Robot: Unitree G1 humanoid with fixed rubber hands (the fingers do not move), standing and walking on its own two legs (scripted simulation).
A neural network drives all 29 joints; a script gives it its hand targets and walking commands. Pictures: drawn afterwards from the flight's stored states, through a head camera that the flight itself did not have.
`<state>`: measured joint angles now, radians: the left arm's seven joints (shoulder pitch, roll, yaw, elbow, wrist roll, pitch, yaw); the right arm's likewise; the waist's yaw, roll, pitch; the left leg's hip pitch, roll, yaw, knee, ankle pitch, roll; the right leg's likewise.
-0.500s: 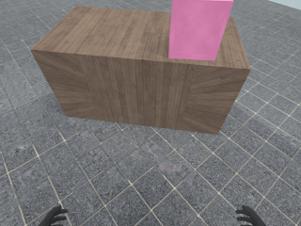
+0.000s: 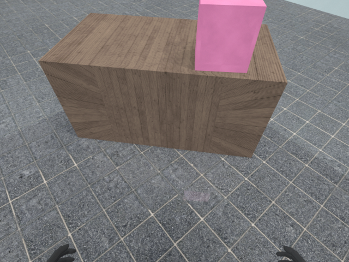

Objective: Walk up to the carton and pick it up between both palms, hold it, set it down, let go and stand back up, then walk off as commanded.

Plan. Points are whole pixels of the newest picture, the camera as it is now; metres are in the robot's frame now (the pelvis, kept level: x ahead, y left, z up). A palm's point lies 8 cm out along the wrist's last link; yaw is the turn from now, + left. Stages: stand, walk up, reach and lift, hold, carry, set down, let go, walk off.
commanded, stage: stand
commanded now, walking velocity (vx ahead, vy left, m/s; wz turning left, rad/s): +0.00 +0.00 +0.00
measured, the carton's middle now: (224, 31) +1.09 -0.26 +0.03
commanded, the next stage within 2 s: none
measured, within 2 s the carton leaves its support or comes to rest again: neither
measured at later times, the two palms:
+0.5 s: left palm out of the picture +0.09 +0.27 -0.09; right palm out of the picture +0.08 -0.29 -0.10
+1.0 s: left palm out of the picture +0.06 +0.28 -0.08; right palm out of the picture +0.05 -0.29 -0.09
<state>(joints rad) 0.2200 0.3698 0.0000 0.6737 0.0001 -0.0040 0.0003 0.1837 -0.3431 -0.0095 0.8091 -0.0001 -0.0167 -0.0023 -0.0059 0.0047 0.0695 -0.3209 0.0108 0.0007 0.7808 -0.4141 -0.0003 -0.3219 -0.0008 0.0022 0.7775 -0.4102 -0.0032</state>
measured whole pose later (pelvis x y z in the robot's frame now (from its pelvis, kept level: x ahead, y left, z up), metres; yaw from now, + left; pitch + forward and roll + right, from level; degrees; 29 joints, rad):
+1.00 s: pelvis -0.04 +0.00 +0.02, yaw +0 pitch -1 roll +0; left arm 0.22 0.33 0.00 0.79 0.00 -0.01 0.00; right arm 0.16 -0.33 -0.01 0.93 0.00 -0.02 0.00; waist -0.01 0.00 0.07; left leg -0.32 0.01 0.00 0.58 -0.23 0.00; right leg -0.32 0.00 0.00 0.57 -0.23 0.00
